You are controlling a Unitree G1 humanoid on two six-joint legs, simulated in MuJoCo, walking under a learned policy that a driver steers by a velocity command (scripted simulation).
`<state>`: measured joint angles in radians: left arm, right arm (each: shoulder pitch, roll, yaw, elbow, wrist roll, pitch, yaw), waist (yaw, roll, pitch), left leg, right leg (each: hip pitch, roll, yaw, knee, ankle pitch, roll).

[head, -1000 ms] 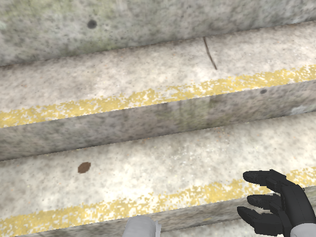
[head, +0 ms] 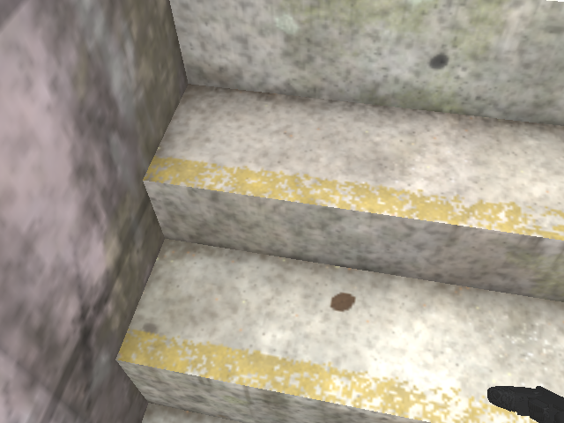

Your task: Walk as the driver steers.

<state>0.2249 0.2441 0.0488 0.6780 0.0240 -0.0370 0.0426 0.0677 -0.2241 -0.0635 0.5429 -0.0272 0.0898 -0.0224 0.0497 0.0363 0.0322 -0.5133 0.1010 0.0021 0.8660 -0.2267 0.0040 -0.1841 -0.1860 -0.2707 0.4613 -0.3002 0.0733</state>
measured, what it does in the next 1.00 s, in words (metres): steps on the spot, turning right: left foot, then right foot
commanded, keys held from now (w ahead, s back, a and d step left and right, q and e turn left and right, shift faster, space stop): e+shift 0.54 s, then w+e+shift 0.18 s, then w+q+shift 0.28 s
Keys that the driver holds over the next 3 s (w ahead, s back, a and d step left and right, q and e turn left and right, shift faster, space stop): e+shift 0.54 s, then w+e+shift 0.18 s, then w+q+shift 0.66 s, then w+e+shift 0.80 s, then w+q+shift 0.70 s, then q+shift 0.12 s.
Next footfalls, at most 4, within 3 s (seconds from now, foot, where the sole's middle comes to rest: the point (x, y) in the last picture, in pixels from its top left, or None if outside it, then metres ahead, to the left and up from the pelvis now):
0.02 left None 0.04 0.17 -0.77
0.48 right None -0.04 -0.07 -0.77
1.16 left None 0.25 0.20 -0.60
1.96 right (364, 343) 0.45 -0.07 -0.37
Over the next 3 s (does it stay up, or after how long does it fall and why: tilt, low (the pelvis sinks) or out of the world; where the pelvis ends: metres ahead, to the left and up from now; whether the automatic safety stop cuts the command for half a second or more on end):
stays up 0.83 -0.38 0.71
